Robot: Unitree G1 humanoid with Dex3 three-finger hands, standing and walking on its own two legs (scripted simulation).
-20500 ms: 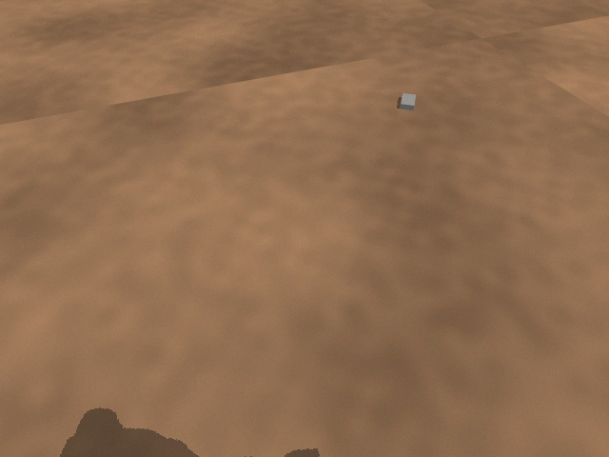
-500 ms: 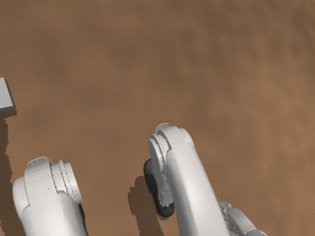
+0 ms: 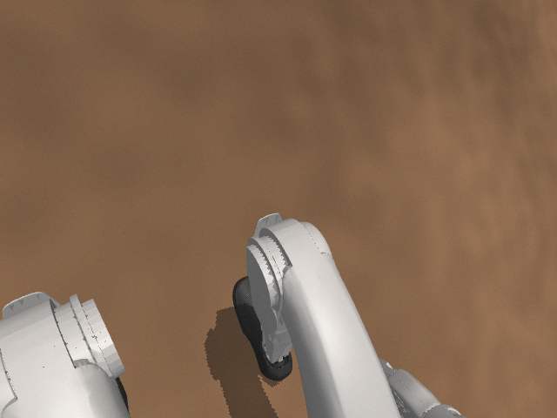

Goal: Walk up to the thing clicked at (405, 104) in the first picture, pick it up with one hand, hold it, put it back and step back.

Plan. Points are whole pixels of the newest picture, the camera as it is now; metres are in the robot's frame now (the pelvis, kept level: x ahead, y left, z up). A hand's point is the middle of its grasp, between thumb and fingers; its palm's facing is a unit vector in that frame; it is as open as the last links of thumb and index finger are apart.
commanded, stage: rest palm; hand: left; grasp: from above
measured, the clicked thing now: out of the picture +0.47 +0.36 -0.28
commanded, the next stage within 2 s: close in 0.96 s
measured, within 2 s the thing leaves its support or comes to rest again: neither
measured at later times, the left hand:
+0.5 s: hand out of the picture +0.44 +0.34 -0.25, palm faces -0.45 -0.17 -0.88, open 14.3 cm
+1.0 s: hand out of the picture +0.44 +0.34 -0.26, palm faces -0.46 -0.18 -0.87, open 14.1 cm
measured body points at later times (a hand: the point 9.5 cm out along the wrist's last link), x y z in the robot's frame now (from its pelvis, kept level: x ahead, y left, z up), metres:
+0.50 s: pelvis +0.00 +0.00 +0.00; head +0.26 +0.15 +0.33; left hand +0.46 +0.35 -0.20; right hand +0.06 -0.24 -0.06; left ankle +0.06 +0.13 -0.27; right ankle +0.11 -0.14 -0.26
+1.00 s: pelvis +0.00 +0.00 +0.00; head +0.28 +0.14 +0.32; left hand +0.46 +0.34 -0.21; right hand +0.06 -0.24 -0.06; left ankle +0.06 +0.13 -0.27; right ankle +0.11 -0.15 -0.26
